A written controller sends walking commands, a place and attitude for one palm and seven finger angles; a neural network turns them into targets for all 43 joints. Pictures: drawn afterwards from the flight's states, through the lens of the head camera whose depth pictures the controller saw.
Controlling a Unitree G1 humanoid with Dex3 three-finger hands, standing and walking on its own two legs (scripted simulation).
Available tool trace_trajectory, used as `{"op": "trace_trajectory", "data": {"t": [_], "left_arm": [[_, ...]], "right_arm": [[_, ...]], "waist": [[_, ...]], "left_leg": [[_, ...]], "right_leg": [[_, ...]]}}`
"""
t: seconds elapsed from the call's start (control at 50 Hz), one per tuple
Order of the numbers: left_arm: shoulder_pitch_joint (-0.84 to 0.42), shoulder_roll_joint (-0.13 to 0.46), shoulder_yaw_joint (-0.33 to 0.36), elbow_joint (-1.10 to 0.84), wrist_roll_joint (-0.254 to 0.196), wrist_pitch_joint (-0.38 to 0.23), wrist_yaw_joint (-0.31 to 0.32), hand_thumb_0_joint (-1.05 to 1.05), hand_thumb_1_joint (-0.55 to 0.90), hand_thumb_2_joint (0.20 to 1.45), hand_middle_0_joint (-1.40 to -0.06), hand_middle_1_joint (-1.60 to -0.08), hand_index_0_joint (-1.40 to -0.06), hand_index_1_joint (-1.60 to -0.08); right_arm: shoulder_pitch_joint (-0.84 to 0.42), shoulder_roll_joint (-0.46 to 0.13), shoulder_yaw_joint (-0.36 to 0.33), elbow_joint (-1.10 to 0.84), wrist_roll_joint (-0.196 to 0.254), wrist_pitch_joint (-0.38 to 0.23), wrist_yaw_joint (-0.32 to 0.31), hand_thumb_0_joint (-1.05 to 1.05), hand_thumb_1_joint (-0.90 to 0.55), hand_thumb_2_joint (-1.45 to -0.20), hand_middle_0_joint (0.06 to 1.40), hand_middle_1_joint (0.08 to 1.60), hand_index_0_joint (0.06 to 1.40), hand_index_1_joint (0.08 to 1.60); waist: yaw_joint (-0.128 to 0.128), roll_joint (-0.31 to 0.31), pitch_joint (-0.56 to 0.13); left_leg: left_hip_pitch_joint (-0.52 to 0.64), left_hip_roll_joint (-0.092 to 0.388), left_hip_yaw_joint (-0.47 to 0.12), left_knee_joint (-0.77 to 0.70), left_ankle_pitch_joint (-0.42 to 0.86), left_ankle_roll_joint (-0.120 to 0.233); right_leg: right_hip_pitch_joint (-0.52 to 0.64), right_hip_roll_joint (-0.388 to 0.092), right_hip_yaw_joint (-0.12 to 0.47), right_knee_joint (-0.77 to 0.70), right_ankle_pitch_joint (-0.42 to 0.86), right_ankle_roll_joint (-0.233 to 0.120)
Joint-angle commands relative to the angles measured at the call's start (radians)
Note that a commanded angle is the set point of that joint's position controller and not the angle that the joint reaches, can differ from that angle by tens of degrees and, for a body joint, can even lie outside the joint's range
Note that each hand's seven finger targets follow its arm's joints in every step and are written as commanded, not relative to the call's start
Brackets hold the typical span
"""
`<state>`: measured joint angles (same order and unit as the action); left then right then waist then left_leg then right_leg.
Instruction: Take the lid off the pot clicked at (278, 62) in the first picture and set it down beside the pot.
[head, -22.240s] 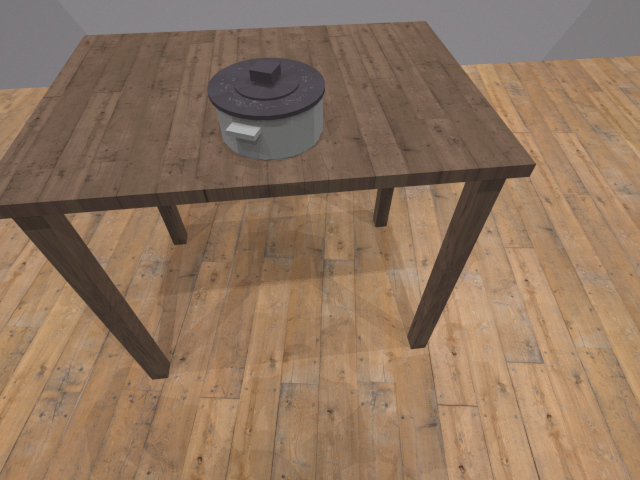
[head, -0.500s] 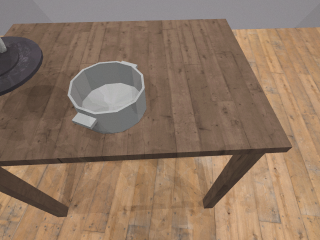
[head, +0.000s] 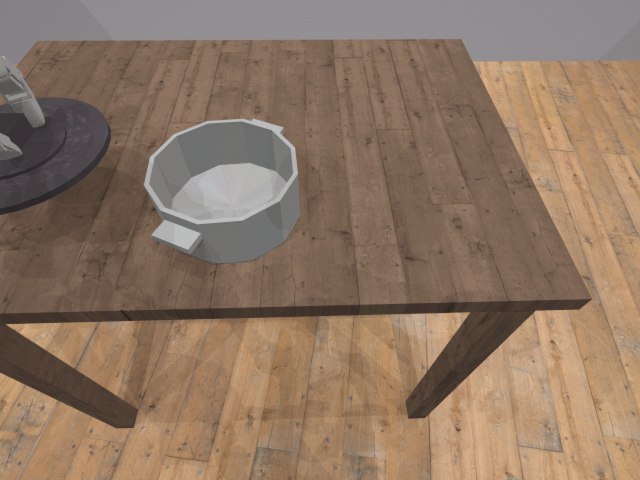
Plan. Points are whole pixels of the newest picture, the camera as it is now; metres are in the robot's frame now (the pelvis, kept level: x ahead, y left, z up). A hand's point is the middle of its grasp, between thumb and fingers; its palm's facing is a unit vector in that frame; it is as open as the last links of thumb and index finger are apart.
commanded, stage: lower the lid onto the table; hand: left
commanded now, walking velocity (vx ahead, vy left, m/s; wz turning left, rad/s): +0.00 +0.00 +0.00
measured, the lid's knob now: (1, 131) +0.46 +0.36 +0.19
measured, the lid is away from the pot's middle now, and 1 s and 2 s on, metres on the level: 0.23 0.23 0.23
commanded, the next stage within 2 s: open the fingers wide in 1.82 s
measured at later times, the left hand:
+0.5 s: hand (5, 155) +0.43 +0.35 +0.18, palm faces -0.35 -0.21 -0.91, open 7.8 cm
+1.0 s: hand (26, 173) +0.43 +0.34 +0.15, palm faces -0.40 -0.20 -0.90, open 7.8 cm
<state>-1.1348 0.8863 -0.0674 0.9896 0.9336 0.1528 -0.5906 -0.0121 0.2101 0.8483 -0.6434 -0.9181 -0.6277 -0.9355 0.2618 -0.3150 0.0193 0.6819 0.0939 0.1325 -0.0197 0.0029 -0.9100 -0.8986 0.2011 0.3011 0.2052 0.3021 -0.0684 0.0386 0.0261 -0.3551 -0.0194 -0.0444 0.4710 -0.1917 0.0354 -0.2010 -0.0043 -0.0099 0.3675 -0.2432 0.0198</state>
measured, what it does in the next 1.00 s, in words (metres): stands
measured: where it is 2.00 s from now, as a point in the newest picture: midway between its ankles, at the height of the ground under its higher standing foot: outside the picture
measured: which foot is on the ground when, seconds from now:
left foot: down 0.00-1.00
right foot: down 0.00-1.00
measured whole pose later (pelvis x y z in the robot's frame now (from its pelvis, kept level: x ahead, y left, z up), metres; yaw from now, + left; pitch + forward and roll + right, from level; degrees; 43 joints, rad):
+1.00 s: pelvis -0.01 +0.01 -0.01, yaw -1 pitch +6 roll -2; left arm -1.03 0.87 -0.03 1.06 0.93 0.03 -0.53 -0.01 0.22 0.85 -0.64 -0.92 -0.62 -0.94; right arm 0.29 -0.32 0.00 0.69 0.09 0.16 -0.01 0.00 -0.91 -0.90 0.20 0.30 0.21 0.30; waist -0.10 0.04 0.00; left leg -0.44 -0.02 -0.04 0.54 -0.22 0.04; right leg -0.29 0.00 0.00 0.44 -0.27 0.02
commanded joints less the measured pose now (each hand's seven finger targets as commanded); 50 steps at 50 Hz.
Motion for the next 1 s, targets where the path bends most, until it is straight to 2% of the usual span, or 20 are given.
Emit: {"op": "trace_trajectory", "data": {"t": [0.0, 0.1, 0.14, 0.2, 0.24, 0.3, 0.34, 0.38, 0.44, 0.48, 0.54, 0.58, 0.62, 0.66, 0.72, 0.76, 0.86, 0.9, 0.94, 0.98], "left_arm": [[-0.560, 0.333, 0.096, -0.273, 0.009, -0.022, 0.065, 0.000, 0.616, 1.042, -0.786, -1.012, -0.811, -1.038], [-0.498, 0.390, 0.148, -0.229, 0.011, -0.032, 0.071, 0.000, 0.616, 1.042, -0.786, -1.012, -0.811, -1.038], [-0.514, 0.373, 0.130, -0.274, 0.007, -0.039, 0.069, 0.000, 0.616, 1.042, -0.786, -1.012, -0.811, -1.038], [-0.472, 0.423, 0.179, -0.237, 0.010, -0.045, 0.076, 0.000, 0.616, 1.042, -0.786, -1.012, -0.811, -1.038], [-0.468, 0.370, 0.138, -0.269, -0.003, -0.049, 0.070, 0.000, 0.616, 1.042, -0.786, -1.012, -0.811, -1.038], [-0.444, 0.407, 0.165, -0.193, 0.004, -0.056, 0.075, 0.000, 0.616, 1.042, -0.786, -1.012, -0.811, -1.038], [-0.487, 0.358, 0.114, -0.228, -0.004, -0.063, 0.071, 0.000, 0.616, 1.042, -0.786, -1.012, -0.811, -1.038], [-0.520, 0.381, 0.134, -0.265, 0.004, -0.069, 0.083, 0.000, 0.616, 1.042, -0.786, -1.012, -0.811, -1.038], [-0.483, 0.345, 0.117, -0.262, -0.010, -0.077, 0.079, 0.000, 0.616, 1.042, -0.786, -1.012, -0.811, -1.038], [-0.459, 0.346, 0.125, -0.187, -0.007, -0.078, 0.082, 0.000, 0.616, 1.042, -0.786, -1.012, -0.811, -1.038], [-0.487, 0.343, 0.110, -0.261, -0.014, -0.089, 0.083, 0.000, 0.616, 1.042, -0.786, -1.012, -0.811, -1.038], [-0.477, 0.325, 0.103, -0.181, -0.007, -0.089, 0.087, 0.000, 0.616, 1.042, -0.786, -1.012, -0.811, -1.038], [-0.480, 0.368, 0.132, -0.176, -0.008, -0.097, 0.090, 0.000, 0.616, 1.042, -0.786, -1.012, -0.811, -1.038], [-0.507, 0.357, 0.115, -0.210, -0.005, -0.106, 0.095, 0.000, 0.616, 1.042, -0.786, -1.012, -0.811, -1.038], [-0.489, 0.355, 0.117, -0.153, -0.003, -0.115, 0.097, 0.000, 0.616, 1.042, -0.786, -1.012, -0.811, -1.038], [-0.513, 0.361, 0.120, -0.221, -0.003, -0.123, 0.102, 0.000, 0.616, 1.042, -0.786, -1.012, -0.811, -1.038], [-0.425, 0.376, 0.150, -0.143, -0.005, -0.131, 0.107, 0.000, 0.616, 1.042, -0.786, -1.012, -0.811, -1.038], [-0.454, 0.379, 0.151, -0.201, -0.005, -0.135, 0.109, 0.000, 0.616, 1.042, -0.786, -1.012, -0.811, -1.038], [-0.443, 0.316, 0.099, -0.187, -0.013, -0.135, 0.106, 0.000, 0.616, 1.042, -0.786, -1.012, -0.811, -1.038], [-0.418, 0.371, 0.146, -0.115, -0.005, -0.136, 0.114, 0.000, 0.616, 1.042, -0.786, -1.012, -0.811, -1.038]], "right_arm": [[0.039, -0.180, -0.068, -0.079, 0.001, -0.024, -0.003, 0.000, -0.900, -0.900, 0.200, 0.300, 0.200, 0.300], [0.044, -0.186, -0.068, -0.083, 0.001, -0.010, 0.003, 0.000, -0.900, -0.900, 0.200, 0.300, 0.200, 0.300], [0.034, -0.184, -0.071, -0.095, 0.001, -0.009, 0.005, 0.000, -0.900, -0.900, 0.200, 0.300, 0.200, 0.300], [0.042, -0.186, -0.070, -0.093, 0.002, 0.002, 0.007, 0.000, -0.900, -0.900, 0.200, 0.300, 0.200, 0.300], [0.036, -0.184, -0.076, -0.102, 0.003, 0.000, 0.008, 0.000, -0.900, -0.900, 0.200, 0.300, 0.200, 0.300], [0.046, -0.185, -0.070, -0.093, 0.003, 0.008, 0.005, 0.000, -0.900, -0.900, 0.200, 0.300, 0.200, 0.300], [0.041, -0.186, -0.072, -0.094, 0.004, 0.007, 0.002, 0.000, -0.900, -0.900, 0.200, 0.300, 0.200, 0.300], [0.050, -0.185, -0.075, -0.088, 0.001, 0.003, 0.000, 0.000, -0.900, -0.900, 0.200, 0.300, 0.200, 0.300], [0.048, -0.186, -0.075, -0.086, 0.000, -0.007, -0.003, 0.000, -0.900, -0.900, 0.200, 0.300, 0.200, 0.300], [0.058, -0.184, -0.073, -0.073, -0.001, -0.004, -0.005, 0.000, -0.900, -0.900, 0.200, 0.300, 0.200, 0.300], [0.048, -0.187, -0.075, -0.081, 0.000, -0.004, -0.003, 0.000, -0.900, -0.900, 0.200, 0.300, 0.200, 0.300], [0.055, -0.182, -0.072, -0.065, -0.002, -0.002, -0.006, 0.000, -0.900, -0.900, 0.200, 0.300, 0.200, 0.300], [0.060, -0.188, -0.073, -0.066, 0.001, -0.002, -0.006, 0.000, -0.900, -0.900, 0.200, 0.300, 0.200, 0.300], [0.057, -0.184, -0.072, -0.071, -0.002, -0.002, -0.007, 0.000, -0.900, -0.900, 0.200, 0.300, 0.200, 0.300], [0.067, -0.187, -0.072, -0.063, 0.000, -0.003, -0.009, 0.000, -0.900, -0.900, 0.200, 0.300, 0.200, 0.300], [0.067, -0.187, -0.076, -0.068, -0.004, -0.005, -0.006, 0.000, -0.900, -0.900, 0.200, 0.300, 0.200, 0.300], [0.070, -0.189, -0.074, -0.066, -0.002, 0.002, -0.002, 0.000, -0.900, -0.900, 0.200, 0.300, 0.200, 0.300], [0.068, -0.187, -0.080, -0.076, -0.004, 0.005, 0.000, 0.000, -0.900, -0.900, 0.200, 0.300, 0.200, 0.300], [0.066, -0.185, -0.079, -0.075, -0.003, 0.004, -0.002, 0.000, -0.900, -0.900, 0.200, 0.300, 0.200, 0.300], [0.081, -0.190, -0.074, -0.063, -0.003, 0.008, -0.005, 0.000, -0.900, -0.900, 0.200, 0.300, 0.200, 0.300]], "waist": [[-0.018, 0.141, -0.440], [-0.011, 0.089, -0.432], [-0.011, 0.135, -0.455], [-0.009, 0.107, -0.435], [-0.013, 0.130, -0.437], [-0.016, 0.087, -0.397], [-0.023, 0.129, -0.418], [-0.024, 0.167, -0.446], [-0.022, 0.163, -0.445], [-0.030, 0.106, -0.410], [-0.024, 0.162, -0.454], [-0.035, 0.133, -0.394], [-0.027, 0.116, -0.408], [-0.031, 0.148, -0.440], [-0.031, 0.111, -0.424], [-0.028, 0.160, -0.473], [-0.029, 0.118, -0.436], [-0.025, 0.141, -0.473], [-0.034, 0.154, -0.448], [-0.033, 0.101, -0.422]], "left_leg": [[0.372, -0.020, 0.008, 0.002, 0.368, 0.052], [0.314, -0.028, 0.019, 0.001, 0.321, 0.053], [0.333, -0.024, 0.016, 0.007, 0.363, 0.050], [0.308, -0.028, 0.019, 0.011, 0.342, 0.054], [0.330, -0.021, 0.017, 0.012, 0.360, 0.053], [0.275, -0.030, 0.023, 0.008, 0.278, 0.055], [0.310, -0.022, 0.024, 0.007, 0.291, 0.055], [0.351, -0.021, 0.011, 0.016, 0.309, 0.055], [0.360, -0.017, 0.009, 0.021, 0.338, 0.054], [0.317, -0.024, 0.011, 0.022, 0.286, 0.056], [0.347, -0.017, 0.009, 0.023, 0.325, 0.051], [0.318, -0.022, 0.008, 0.027, 0.272, 0.052], [0.294, -0.025, 0.011, 0.018, 0.223, 0.051], [0.315, -0.024, 0.010, 0.025, 0.262, 0.050], [0.297, -0.023, 0.009, 0.031, 0.257, 0.051], [0.346, -0.016, 0.003, 0.042, 0.336, 0.047], [0.294, -0.021, 0.007, 0.053, 0.328, 0.045], [0.321, -0.019, 0.002, 0.053, 0.336, 0.047], [0.330, -0.014, 0.000, 0.055, 0.340, 0.043], [0.278, -0.022, 0.005, 0.055, 0.271, 0.047]], "right_leg": [[-0.030, 0.079, -0.041, -0.011, 0.286, -0.058], [-0.002, 0.075, -0.037, -0.003, 0.297, -0.055], [-0.007, 0.074, -0.038, 0.002, 0.306, -0.059], [-0.002, 0.076, -0.036, 0.006, 0.305, -0.055], [-0.024, 0.075, -0.041, 0.001, 0.290, -0.057], [-0.021, 0.078, -0.040, 0.003, 0.266, -0.053], [-0.042, 0.075, -0.042, -0.001, 0.255, -0.056], [-0.060, 0.083, -0.042, 0.002, 0.236, -0.058], [-0.069, 0.082, -0.044, 0.000, 0.250, -0.060], [-0.071, 0.084, -0.045, 0.004, 0.242, -0.055], [-0.073, 0.080, -0.045, 0.012, 0.248, -0.060], [-0.101, 0.086, -0.048, 0.010, 0.219, -0.058], [-0.081, 0.082, -0.043, 0.012, 0.210, -0.057], [-0.084, 0.082, -0.042, 0.021, 0.222, -0.059], [-0.089, 0.083, -0.043, 0.026, 0.232, -0.058], [-0.094, 0.083, -0.041, 0.037, 0.249, -0.058], [-0.100, 0.083, -0.042, 0.047, 0.255, -0.056], [-0.106, 0.081, -0.042, 0.047, 0.248, -0.056], [-0.137, 0.083, -0.047, 0.044, 0.231, -0.059], [-0.124, 0.086, -0.045, 0.048, 0.223, -0.057]]}}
